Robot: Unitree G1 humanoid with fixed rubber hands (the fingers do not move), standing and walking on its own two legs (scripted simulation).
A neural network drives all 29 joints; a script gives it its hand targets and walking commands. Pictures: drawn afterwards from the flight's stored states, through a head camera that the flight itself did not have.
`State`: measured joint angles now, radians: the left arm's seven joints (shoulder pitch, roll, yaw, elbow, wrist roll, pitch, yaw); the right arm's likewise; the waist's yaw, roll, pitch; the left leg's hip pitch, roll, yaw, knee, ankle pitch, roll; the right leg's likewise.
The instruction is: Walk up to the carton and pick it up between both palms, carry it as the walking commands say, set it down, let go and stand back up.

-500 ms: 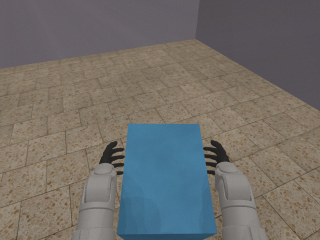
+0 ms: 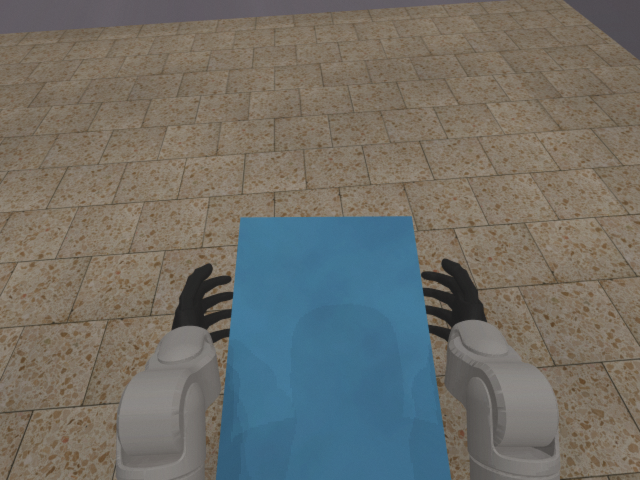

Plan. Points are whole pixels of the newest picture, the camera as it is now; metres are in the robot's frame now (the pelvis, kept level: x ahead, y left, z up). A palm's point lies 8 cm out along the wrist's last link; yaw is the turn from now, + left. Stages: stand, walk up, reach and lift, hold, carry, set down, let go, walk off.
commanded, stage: carry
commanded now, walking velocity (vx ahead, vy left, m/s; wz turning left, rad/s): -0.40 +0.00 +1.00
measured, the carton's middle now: (326, 350) +0.28 -0.01 +0.00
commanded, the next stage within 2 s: none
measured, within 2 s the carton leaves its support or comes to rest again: neither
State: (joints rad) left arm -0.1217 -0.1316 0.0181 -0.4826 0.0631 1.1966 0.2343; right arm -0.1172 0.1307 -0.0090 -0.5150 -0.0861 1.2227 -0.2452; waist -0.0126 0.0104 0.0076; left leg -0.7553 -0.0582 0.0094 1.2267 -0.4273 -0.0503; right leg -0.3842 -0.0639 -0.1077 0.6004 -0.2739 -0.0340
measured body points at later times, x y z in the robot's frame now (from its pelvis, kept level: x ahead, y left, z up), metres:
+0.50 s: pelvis -0.20 -0.02 -0.01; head -0.18 -0.01 +0.44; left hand -0.04 +0.26 +0.08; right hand +0.11 +0.00 +0.07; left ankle -0.11 +0.16 -0.73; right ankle -0.16 -0.11 -0.72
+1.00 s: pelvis -0.40 -0.12 -0.01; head -0.41 -0.09 +0.44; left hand -0.40 +0.20 +0.05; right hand -0.15 +0.06 +0.06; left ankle -0.47 +0.01 -0.73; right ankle -0.25 -0.16 -0.66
